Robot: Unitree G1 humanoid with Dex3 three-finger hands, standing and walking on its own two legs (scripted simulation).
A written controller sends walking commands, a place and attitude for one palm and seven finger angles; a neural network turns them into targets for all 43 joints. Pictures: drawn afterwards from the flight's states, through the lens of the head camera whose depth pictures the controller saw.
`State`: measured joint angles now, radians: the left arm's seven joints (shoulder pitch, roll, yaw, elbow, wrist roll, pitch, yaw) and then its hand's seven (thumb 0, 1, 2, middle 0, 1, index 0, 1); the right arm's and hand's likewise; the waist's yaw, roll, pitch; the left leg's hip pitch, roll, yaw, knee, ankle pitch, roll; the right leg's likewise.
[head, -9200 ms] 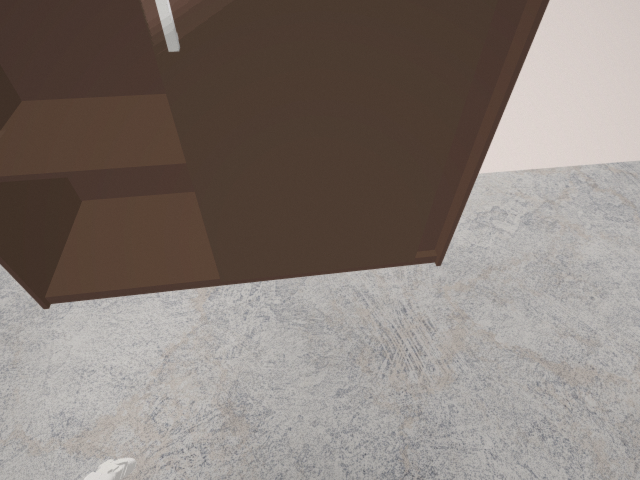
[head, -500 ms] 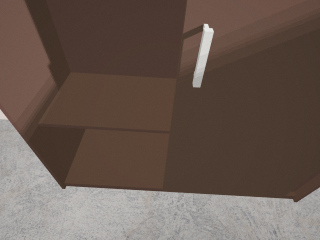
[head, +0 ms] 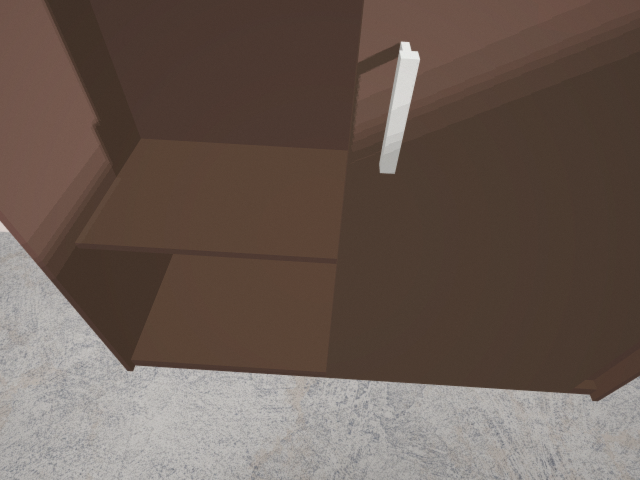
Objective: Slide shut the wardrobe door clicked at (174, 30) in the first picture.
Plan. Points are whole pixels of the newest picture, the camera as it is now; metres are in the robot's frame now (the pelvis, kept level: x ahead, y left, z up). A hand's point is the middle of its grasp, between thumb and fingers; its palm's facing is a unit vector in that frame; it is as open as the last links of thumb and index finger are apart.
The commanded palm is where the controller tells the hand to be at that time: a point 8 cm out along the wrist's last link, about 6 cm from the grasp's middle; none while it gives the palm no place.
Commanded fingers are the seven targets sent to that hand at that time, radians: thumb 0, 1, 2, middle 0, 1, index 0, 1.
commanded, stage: look again from close up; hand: right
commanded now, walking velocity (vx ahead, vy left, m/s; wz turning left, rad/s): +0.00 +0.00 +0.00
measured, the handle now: (395, 110) +0.51 -0.06 +0.22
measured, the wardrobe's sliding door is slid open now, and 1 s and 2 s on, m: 0.62 0.62 0.62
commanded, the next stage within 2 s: raise the hand with hooked fingers in 0.36 s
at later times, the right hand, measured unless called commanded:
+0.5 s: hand out of the picture +0.01 -0.16 -0.17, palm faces +0.08 +0.98 -0.20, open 7.3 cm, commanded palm +0.10 -0.21 -0.06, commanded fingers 0.00 -0.83 -0.87 0.20 0.34 0.20 0.34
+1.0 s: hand out of the picture +0.12 -0.20 +0.02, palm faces +0.18 +0.98 -0.05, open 9.3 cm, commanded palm +0.12 -0.24 +0.04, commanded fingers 0.00 -0.25 -0.62 0.25 0.72 0.25 0.72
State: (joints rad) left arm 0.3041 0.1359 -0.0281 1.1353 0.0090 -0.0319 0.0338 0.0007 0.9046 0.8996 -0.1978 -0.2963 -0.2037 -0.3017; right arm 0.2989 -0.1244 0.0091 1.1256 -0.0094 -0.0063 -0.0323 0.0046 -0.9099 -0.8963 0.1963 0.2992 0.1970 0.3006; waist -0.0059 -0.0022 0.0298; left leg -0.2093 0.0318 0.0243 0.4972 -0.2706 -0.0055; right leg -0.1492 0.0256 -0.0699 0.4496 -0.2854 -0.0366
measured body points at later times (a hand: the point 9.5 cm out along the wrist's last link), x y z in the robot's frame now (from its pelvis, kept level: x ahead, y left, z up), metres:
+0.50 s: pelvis +0.00 +0.01 +0.00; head +0.01 +0.02 +0.45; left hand +0.00 +0.22 -0.16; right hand +0.00 -0.21 -0.15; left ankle +0.00 +0.12 -0.74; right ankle -0.03 -0.09 -0.74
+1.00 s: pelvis -0.04 +0.03 -0.05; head -0.03 +0.02 +0.40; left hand +0.20 +0.25 -0.07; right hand +0.11 -0.25 +0.03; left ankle +0.00 +0.12 -0.74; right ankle -0.03 -0.09 -0.74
